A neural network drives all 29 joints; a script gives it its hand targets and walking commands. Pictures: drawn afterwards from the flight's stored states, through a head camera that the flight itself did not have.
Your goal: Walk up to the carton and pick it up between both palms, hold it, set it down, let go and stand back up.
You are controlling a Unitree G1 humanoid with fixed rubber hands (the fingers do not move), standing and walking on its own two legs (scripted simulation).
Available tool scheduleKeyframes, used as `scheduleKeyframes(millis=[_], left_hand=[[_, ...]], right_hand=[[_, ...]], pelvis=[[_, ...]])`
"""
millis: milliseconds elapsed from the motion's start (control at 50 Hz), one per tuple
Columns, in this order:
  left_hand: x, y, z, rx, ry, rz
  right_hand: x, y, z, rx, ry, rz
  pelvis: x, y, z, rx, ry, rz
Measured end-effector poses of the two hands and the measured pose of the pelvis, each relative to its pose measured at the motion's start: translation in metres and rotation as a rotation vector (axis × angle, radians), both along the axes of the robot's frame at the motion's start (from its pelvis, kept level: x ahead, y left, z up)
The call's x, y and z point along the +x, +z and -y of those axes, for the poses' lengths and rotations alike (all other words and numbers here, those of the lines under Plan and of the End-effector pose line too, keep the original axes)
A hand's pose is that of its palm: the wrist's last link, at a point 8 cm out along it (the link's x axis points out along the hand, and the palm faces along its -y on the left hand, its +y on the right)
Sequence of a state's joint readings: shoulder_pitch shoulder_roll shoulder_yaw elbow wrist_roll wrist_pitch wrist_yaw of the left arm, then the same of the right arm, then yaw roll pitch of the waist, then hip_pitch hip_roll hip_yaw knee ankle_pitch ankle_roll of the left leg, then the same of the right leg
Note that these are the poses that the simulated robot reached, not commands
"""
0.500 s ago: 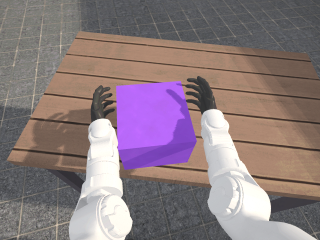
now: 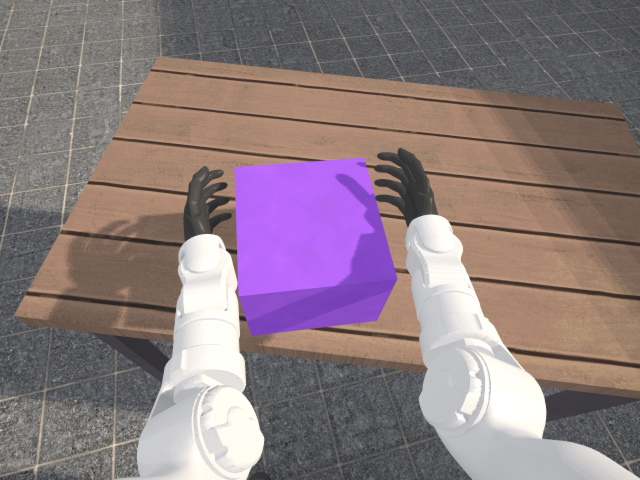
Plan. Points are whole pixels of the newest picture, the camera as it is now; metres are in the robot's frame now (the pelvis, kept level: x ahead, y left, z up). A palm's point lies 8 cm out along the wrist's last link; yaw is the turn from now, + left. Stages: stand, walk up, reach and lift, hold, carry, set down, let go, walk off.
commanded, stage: set down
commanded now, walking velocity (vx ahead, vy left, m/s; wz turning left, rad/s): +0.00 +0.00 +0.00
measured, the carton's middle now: (308, 246) +0.42 +0.08 -0.03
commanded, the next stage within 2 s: none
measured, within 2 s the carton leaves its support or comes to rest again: neither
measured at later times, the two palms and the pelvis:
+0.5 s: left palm (189, 236) +0.39 +0.23 +0.01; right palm (426, 203) +0.48 -0.08 +0.03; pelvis -0.01 +0.00 -0.02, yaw +1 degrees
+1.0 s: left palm (194, 262) +0.36 +0.22 +0.00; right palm (471, 238) +0.45 -0.15 +0.01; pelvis -0.02 +0.00 -0.02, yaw +0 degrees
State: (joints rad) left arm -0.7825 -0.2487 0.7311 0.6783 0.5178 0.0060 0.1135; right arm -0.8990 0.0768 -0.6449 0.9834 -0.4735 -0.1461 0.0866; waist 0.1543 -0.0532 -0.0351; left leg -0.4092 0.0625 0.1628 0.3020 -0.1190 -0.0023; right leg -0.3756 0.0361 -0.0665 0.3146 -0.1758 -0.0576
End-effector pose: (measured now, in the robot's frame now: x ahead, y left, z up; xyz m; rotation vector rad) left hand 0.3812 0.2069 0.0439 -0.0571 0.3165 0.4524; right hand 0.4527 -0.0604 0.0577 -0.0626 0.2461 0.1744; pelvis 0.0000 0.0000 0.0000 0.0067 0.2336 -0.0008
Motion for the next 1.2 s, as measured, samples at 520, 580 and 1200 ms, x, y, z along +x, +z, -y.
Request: scheduleKeyframes(millis=[520,580,1200], left_hand=[[0.008,-0.032,-0.028,0.041,-0.079,-0.044],[0.002,-0.038,-0.029,0.039,-0.084,-0.042],[-0.057,-0.044,-0.013,0.035,-0.085,0.005]], right_hand=[[0.032,-0.026,0.021,-0.052,0.03,-0.092],[0.029,-0.033,0.033,-0.065,0.023,-0.085],[-0.035,-0.046,0.098,-0.03,-0.004,-0.061]], pelvis=[[-0.007,-0.019,-0.001,-0.033,0.03,-0.191],[-0.007,-0.02,-0.001,-0.031,0.028,-0.196],[-0.024,-0.015,0.002,-0.02,0.023,-0.073]])
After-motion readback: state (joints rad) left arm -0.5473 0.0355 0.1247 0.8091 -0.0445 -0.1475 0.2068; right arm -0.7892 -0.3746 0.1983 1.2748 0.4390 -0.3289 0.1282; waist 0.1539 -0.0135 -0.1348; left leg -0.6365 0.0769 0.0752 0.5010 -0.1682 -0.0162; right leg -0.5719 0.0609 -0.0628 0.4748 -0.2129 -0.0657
